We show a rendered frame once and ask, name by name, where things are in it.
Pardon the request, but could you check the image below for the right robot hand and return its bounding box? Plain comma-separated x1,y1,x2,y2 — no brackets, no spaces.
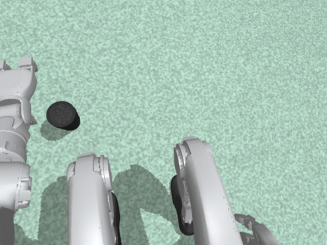
234,213,279,245

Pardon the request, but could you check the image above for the left robot hand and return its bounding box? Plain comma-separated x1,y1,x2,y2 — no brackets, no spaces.
0,56,38,125

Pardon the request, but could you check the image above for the left robot arm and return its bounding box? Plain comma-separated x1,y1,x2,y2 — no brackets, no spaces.
0,95,32,245

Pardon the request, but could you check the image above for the cup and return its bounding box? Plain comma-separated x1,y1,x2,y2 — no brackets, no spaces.
46,101,80,131

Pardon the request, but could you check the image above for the right robot foot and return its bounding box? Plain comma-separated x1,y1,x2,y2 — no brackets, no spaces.
171,175,194,236

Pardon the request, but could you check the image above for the left robot foot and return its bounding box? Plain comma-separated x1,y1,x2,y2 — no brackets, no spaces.
111,192,122,245

